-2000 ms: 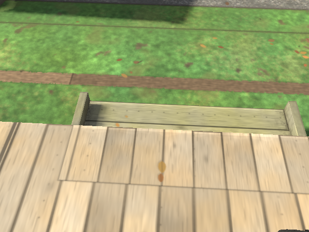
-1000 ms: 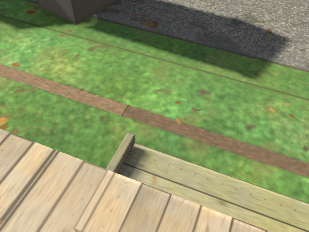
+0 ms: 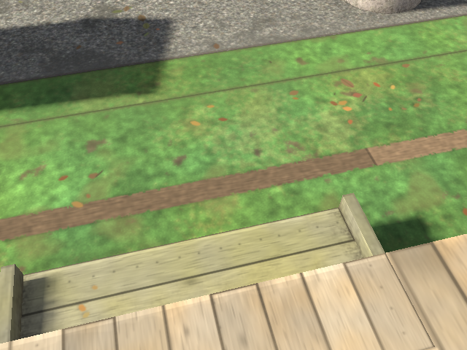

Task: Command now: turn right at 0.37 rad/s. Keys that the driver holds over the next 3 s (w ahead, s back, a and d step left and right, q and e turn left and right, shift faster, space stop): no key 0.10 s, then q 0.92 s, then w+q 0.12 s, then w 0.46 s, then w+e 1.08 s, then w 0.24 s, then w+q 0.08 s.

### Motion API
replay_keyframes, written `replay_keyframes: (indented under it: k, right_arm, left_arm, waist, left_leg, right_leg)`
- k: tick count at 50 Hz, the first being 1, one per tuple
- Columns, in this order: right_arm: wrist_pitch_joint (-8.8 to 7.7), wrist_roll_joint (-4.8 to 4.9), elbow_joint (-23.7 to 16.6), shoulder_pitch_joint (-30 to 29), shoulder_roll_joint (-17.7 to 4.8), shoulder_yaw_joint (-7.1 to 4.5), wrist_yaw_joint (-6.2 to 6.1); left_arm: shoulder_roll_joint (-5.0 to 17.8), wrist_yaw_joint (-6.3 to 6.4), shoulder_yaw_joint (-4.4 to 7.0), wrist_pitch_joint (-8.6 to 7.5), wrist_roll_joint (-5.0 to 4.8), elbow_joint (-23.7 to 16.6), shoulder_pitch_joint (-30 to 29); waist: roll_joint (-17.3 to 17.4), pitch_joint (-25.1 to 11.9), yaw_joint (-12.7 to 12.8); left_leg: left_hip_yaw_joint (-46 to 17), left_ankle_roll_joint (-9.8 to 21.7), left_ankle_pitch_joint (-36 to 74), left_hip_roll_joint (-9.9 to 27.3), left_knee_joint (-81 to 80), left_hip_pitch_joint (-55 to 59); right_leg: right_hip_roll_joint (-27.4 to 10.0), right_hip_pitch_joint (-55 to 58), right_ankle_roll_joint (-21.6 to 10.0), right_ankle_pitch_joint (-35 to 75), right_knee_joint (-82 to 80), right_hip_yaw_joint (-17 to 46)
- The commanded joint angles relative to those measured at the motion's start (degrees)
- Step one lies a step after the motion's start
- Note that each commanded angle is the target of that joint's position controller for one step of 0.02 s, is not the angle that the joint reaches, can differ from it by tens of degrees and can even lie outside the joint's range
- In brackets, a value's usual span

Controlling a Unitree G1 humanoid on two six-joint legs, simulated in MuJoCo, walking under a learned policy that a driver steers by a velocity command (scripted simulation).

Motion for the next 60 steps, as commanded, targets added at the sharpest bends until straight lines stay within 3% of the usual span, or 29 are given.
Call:
replay_keyframes:
  k: [1,2,5,7,9,11,13,14,15,19,21,23,25,28,31,32,33,34,36,37,40,45,51,54,56,57,58,59,60]
  right_arm:
    - [-1.42,-0.39,-2.4,-0.9,-8.6,-1.94,-0.17]
    - [-1.03,-0.09,-2.4,-1.1,-7.8,-1.57,0.12]
    - [0.03,1.05,0.9,4.0,-6.4,-1.09,2.26]
    - [0.82,1.41,3.8,6.8,-3.9,-0.07,4.43]
    - [1.33,1.91,4.6,5.7,-1.8,1.06,6.59]
    - [0.54,3.46,4.2,4.2,-2.0,1.56,7.14]
    - [-1.08,4.54,2.9,1.0,-5.8,0.98,5.76]
    - [-1.82,4.10,0.7,-4.2,-9.9,0.48,4.45]
    - [-2.17,2.90,0.1,-5.8,-10.3,0.50,3.60]
    - [-1.99,1.09,1.5,-2.0,-5.1,1.79,2.07]
    - [-1.66,0.11,1.9,-0.5,-5.7,1.26,2.08]
    - [-0.97,-0.67,1.9,-0.4,-2.8,1.91,3.23]
    - [0.24,0.02,1.8,-2.4,-0.7,2.66,5.52]
    - [0.88,2.26,1.9,-2.1,-2.3,2.40,7.92]
    - [-0.95,3.07,1.1,-1.7,-7.2,0.27,7.65]
    - [-1.66,2.74,0.4,2.2,-14.9,-1.86,6.00]
    - [-2.31,1.92,-0.4,6.6,-18.5,-2.75,5.27]
    - [-3.90,-0.07,2.4,8.9,-14.9,-2.82,4.30]
    - [-3.85,2.08,0.6,2.0,-9.9,-1.86,4.36]
    - [-3.36,3.00,-0.1,-0.6,-8.3,-1.23,4.38]
    - [-2.45,1.69,-3.1,-4.9,-9.1,-1.37,4.53]
    - [-3.44,1.48,-5.0,-2.5,-9.6,-2.14,5.34]
    - [-3.05,1.72,-5.6,-0.6,-9.1,-2.25,5.57]
    - [-1.60,1.55,-5.8,-1.8,-8.5,-1.96,5.60]
    - [-0.55,1.24,-5.4,-3.5,-8.3,-1.64,5.72]
    - [-0.46,0.61,-5.1,-3.6,-7.1,-1.22,5.74]
    - [-0.75,0.02,-4.8,-3.1,-4.6,-0.37,5.46]
    - [-1.65,-0.49,-7.5,-4.9,1.3,1.33,5.67]
    - [-1.79,-1.10,-5.5,-5.8,0.8,1.42,5.43]
  left_arm:
    - [7.8,1.67,2.57,-2.19,-1.01,-3.4,2.8]
    - [7.0,1.63,2.17,-1.67,-1.78,-4.0,0.8]
    - [6.4,1.21,1.42,-0.94,-0.63,-7.5,-4.8]
    - [3.3,0.22,0.00,-1.19,-1.10,-8.8,-8.7]
    - [3.6,-1.23,-0.30,-0.76,-1.86,-8.5,-7.5]
    - [5.2,-2.86,-0.16,0.24,-2.66,-7.4,-5.5]
    - [5.3,-3.47,-0.33,0.67,-2.69,-6.2,-2.4]
    - [9.1,-2.00,1.55,0.60,-2.10,-6.3,3.1]
    - [12.7,-0.48,3.00,0.44,-1.27,-6.0,4.4]
    - [7.3,3.44,2.36,0.11,-0.25,-5.3,4.2]
    - [4.6,4.79,1.60,-0.83,0.34,-5.5,0.1]
    - [5.6,5.53,1.82,-1.43,0.57,-6.2,-6.2]
    - [8.1,6.18,2.76,-0.89,1.26,-6.0,-5.6]
    - [10.8,6.06,3.94,0.46,1.52,-5.3,-3.9]
    - [7.1,5.18,2.30,1.04,1.40,-3.3,-2.0]
    - [1.8,5.06,0.82,1.07,1.68,-4.7,3.9]
    - [1.0,5.14,-0.20,0.15,1.79,-7.7,2.6]
    - [2.8,4.81,0.12,0.24,1.32,-7.3,-3.3]
    - [9.4,6.09,2.33,0.60,1.76,-4.6,-1.3]
    - [8.6,6.40,1.98,0.89,2.21,-4.1,-1.0]
    - [6.2,5.39,0.67,2.30,1.54,-1.6,3.3]
    - [5.8,4.64,-0.87,4.08,0.74,1.0,3.7]
    - [5.9,5.72,-2.43,2.56,0.52,1.8,1.8]
    - [5.0,5.10,-3.31,1.28,1.19,2.6,4.1]
    - [4.9,4.12,-3.48,0.20,0.20,2.7,5.5]
    - [5.0,3.95,-3.57,-0.55,-0.01,2.7,7.2]
    - [6.7,4.15,-3.14,-1.54,0.39,3.8,13.1]
    - [12.1,4.75,-1.84,-2.73,1.61,4.2,17.0]
    - [10.0,4.12,-2.67,-2.39,2.45,4.5,12.0]
  waist:
    - [-6.1,-5.2,1.5]
    - [-6.3,-4.1,0.2]
    - [-4.8,-4.7,-2.7]
    - [-2.2,-4.4,-4.1]
    - [-1.2,-3.4,-2.1]
    - [1.0,-3.1,-1.5]
    - [0.3,-5.2,0.3]
    - [1.5,-6.3,5.4]
    - [-0.3,-5.7,6.3]
    - [-7.2,-1.3,5.0]
    - [-5.5,-0.9,2.0]
    - [-2.7,-0.7,-0.7]
    - [-3.3,-1.4,0.9]
    - [-3.2,-2.3,1.2]
    - [-1.0,-5.8,-0.2]
    - [11.4,-14.5,1.4]
    - [11.6,-18.3,-1.2]
    - [6.9,-8.4,-3.4]
    - [8.7,-6.3,-0.4]
    - [8.3,-5.1,1.6]
    - [7.0,-5.8,4.5]
    - [7.2,-5.3,1.7]
    - [7.1,-6.2,-1.3]
    - [5.8,-4.9,-0.4]
    - [4.7,-3.1,1.8]
    - [4.5,-3.8,2.8]
    - [0.6,-5.2,5.2]
    - [-7.7,-3.7,6.7]
    - [-1.1,1.5,4.5]
  left_leg:
    - [-6.9,-0.6,-3.2,-0.6,15.2,-17.5]
    - [-7.4,-0.4,-0.6,-0.6,17.4,-14.6]
    - [-7.3,-0.9,10.7,-1.6,18.5,-8.9]
    - [-8.0,-2.7,15.5,0.9,11.1,-5.6]
    - [-7.1,-4.2,15.8,2.4,1.9,-3.3]
    - [-5.8,-3.8,23.2,2.5,-6.9,-0.3]
    - [-6.2,-1.1,31.6,1.8,-8.6,-1.2]
    - [-7.0,2.9,33.4,1.3,-7.3,-6.1]
    - [-7.5,4.9,30.0,0.8,-6.7,-10.8]
    - [-7.9,2.6,2.1,-0.4,7.2,-19.5]
    - [-9.5,2.4,-3.7,0.1,17.2,-17.6]
    - [-6.5,1.9,2.7,-0.4,9.6,-12.1]
    - [-4.1,1.5,9.4,-2.1,3.2,-8.7]
    - [-4.0,2.7,16.9,-3.1,-8.0,-5.2]
    - [-4.2,9.5,36.5,-6.2,-18.0,9.3]
    - [-18.7,22.0,66.4,6.9,-17.7,23.2]
    - [-37.6,31.8,68.0,18.1,-19.9,32.8]
    - [-32.9,26.3,57.6,15.6,-21.4,26.6]
    - [-25.4,21.9,52.1,11.0,-23.2,18.4]
    - [-23.8,20.4,50.2,9.7,-24.6,13.2]
    - [-21.5,19.4,46.3,6.4,-27.0,5.9]
    - [-26.0,19.6,34.6,6.0,-26.3,7.4]
    - [-34.3,20.6,30.3,6.3,-23.0,10.9]
    - [-36.4,18.9,7.0,3.2,-24.0,4.9]
    - [-36.9,17.6,-0.4,-0.3,-21.7,-1.9]
    - [-37.2,16.2,-1.7,-1.8,-18.8,-6.5]
    - [-35.3,12.7,-4.1,-4.3,-10.6,-13.3]
    - [-23.9,5.4,-3.9,-14.0,3.3,-29.7]
    - [-24.4,4.4,1.2,-8.5,11.7,-35.9]
  right_leg:
    - [-17.2,13.3,-14.5,30.4,-6.4,15.8]
    - [-15.9,8.2,-12.7,30.1,-7.7,13.3]
    - [-13.2,0.8,-11.1,29.9,-8.7,9.1]
    - [-11.0,-1.3,-7.5,26.6,-6.1,5.5]
    - [-10.5,-1.4,-5.0,22.2,-1.5,5.2]
    - [-11.0,-1.6,-3.5,15.8,2.6,7.4]
    - [-9.8,1.8,-0.3,12.1,4.0,10.0]
    - [-8.1,6.6,-1.5,8.2,3.1,9.3]
    - [-9.1,9.5,-4.4,8.1,2.5,9.6]
    - [-24.4,12.2,-19.8,15.6,-6.2,20.1]
    - [-23.6,9.3,-17.7,18.7,-9.1,15.7]
    - [-17.8,6.9,-12.0,18.6,-9.3,6.0]
    - [-15.9,8.0,-10.0,20.2,-9.5,1.8]
    - [-17.2,11.6,-9.0,20.6,-6.5,0.1]
    - [-13.9,4.3,-3.1,9.3,2.2,-4.1]
    - [-5.9,-2.2,4.7,-7.0,17.3,-12.3]
    - [1.5,-15.6,7.3,-29.7,25.6,-4.9]
    - [-1.7,-21.3,6.8,-29.1,30.9,2.8]
    - [-3.4,-20.8,6.5,-24.6,38.9,3.4]
    - [-4.1,-18.2,6.2,-21.8,38.7,4.2]
    - [-2.4,-11.9,7.0,-11.1,36.0,2.6]
    - [-2.7,-13.2,8.9,-8.4,27.4,3.0]
    - [-1.7,-14.5,7.8,-11.7,19.0,3.1]
    - [-0.4,-7.4,6.1,-10.7,10.2,1.1]
    - [1.5,1.5,4.1,-4.9,0.3,-0.6]
    - [-0.5,7.5,2.0,-3.9,-0.4,1.1]
    - [-7.7,15.2,-3.9,-5.4,-3.0,8.7]
    - [-23.7,22.1,-19.5,-10.3,-10.8,33.9]
    - [-27.8,17.6,-20.4,-17.2,-15.2,39.4]
Next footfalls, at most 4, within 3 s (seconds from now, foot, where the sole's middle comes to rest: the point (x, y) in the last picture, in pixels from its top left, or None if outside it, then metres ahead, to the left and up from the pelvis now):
0.24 left None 0.06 0.14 -0.78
0.62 left None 0.07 0.17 -0.78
1.16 right None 0.14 -0.04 -0.78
1.58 left None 0.27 0.28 -0.78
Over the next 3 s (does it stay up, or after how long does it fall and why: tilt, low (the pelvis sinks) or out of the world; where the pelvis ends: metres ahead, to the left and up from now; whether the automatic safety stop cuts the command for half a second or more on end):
stays up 0.87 0.27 -0.25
